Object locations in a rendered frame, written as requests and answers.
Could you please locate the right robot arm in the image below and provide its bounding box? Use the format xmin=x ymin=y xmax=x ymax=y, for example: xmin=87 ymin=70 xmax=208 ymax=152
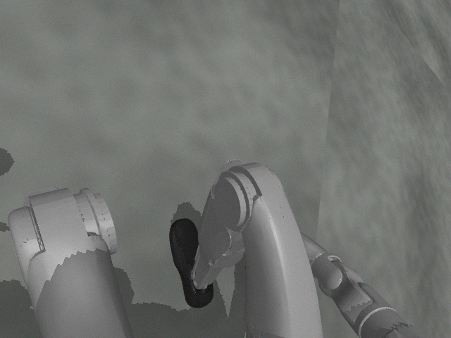
xmin=311 ymin=253 xmax=427 ymax=338

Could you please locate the right robot hand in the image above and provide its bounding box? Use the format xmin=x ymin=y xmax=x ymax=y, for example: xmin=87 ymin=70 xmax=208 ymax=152
xmin=301 ymin=232 xmax=328 ymax=267

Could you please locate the right robot foot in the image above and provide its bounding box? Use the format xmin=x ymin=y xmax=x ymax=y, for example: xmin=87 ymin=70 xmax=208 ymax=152
xmin=169 ymin=218 xmax=214 ymax=308

